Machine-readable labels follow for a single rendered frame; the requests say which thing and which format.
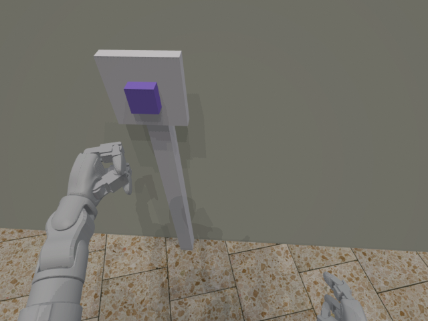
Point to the robot left forearm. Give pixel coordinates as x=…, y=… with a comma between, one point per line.
x=61, y=268

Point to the button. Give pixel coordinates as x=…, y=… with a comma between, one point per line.
x=143, y=97

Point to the right robot hand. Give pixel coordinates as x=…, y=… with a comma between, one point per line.
x=347, y=309

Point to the panel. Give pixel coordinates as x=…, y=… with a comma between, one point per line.
x=117, y=67

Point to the left robot hand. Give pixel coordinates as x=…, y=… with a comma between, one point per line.
x=90, y=179

